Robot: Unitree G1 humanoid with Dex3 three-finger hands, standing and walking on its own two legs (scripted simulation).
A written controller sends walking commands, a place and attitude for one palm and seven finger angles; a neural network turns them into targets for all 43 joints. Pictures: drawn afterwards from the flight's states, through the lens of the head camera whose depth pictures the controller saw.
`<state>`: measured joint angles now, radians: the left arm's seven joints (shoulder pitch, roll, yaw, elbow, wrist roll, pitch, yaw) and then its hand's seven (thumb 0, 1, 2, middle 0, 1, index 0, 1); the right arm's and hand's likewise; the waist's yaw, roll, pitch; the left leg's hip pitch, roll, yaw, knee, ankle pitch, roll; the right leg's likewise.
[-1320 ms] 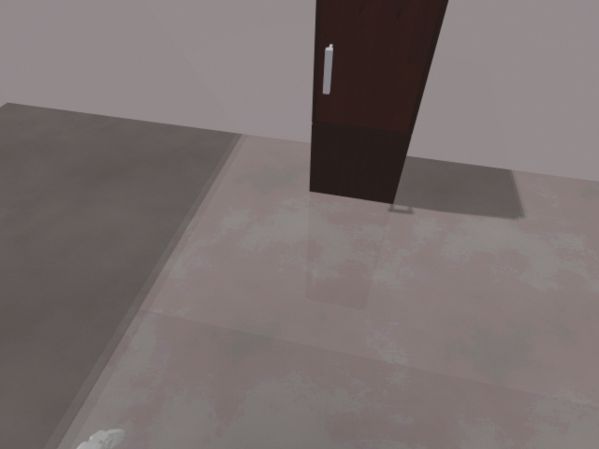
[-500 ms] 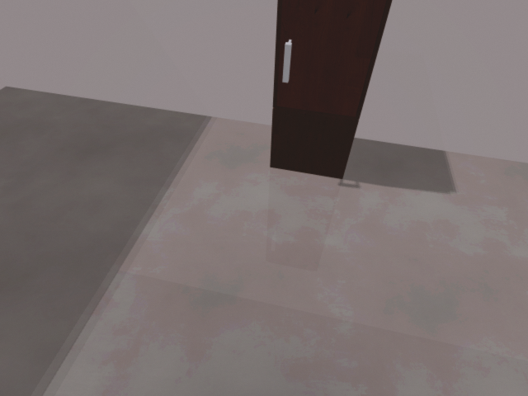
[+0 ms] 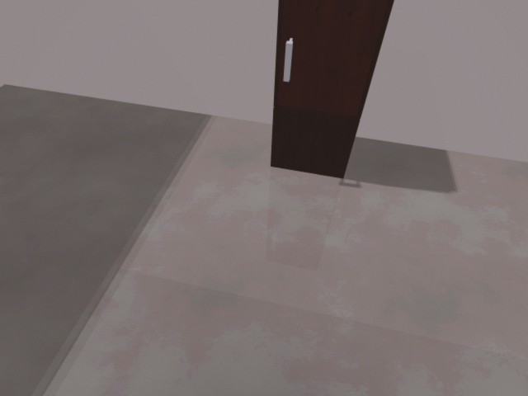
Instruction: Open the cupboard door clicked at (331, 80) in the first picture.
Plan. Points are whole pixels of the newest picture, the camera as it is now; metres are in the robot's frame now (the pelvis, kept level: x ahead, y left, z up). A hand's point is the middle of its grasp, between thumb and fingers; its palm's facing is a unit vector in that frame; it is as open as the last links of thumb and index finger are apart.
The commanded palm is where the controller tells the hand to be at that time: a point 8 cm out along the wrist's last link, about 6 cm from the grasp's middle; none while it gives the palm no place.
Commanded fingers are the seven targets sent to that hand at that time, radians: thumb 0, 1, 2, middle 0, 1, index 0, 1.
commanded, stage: look at it before walking up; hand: left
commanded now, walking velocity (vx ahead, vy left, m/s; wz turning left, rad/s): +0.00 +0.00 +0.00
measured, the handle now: (288, 59) +1.39 -0.02 -0.12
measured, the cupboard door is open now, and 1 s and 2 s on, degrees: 0 0 0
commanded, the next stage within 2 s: walk to a spot facing it in 0.12 s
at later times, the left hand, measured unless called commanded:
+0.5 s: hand out of the picture +0.04 +0.21 -0.19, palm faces -0.02 -0.98 -0.22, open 7.4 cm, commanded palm none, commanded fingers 0.00 0.90 0.90 -0.20 -0.30 -0.20 -0.30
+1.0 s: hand (205, 286) +0.38 +0.16 -0.20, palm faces -0.14 -0.97 -0.18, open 7.4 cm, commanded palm none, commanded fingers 0.00 0.90 0.90 -0.20 -0.30 -0.20 -0.30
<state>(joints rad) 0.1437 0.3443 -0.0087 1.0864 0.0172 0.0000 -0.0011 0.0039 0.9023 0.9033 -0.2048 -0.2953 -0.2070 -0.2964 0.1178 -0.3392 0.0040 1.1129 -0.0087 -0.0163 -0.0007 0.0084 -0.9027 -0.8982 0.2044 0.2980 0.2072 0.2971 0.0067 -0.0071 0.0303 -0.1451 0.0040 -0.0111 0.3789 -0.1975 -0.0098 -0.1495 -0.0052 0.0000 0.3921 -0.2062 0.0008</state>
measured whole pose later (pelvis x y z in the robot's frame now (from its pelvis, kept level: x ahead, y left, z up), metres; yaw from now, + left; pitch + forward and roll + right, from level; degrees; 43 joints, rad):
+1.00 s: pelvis +0.25 -0.01 -0.04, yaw -8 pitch -1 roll +0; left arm 0.11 0.20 0.05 0.97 0.03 -0.04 -0.02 0.00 0.91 0.90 -0.20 -0.29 -0.20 -0.30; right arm 0.57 -0.08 -0.01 1.25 -0.01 -0.07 -0.04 0.01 -0.90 -0.90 0.20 0.30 0.21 0.30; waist -0.01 -0.02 0.12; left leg 0.19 0.05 0.18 0.53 -0.52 -0.01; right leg -0.47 0.02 -0.19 0.64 -0.14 -0.11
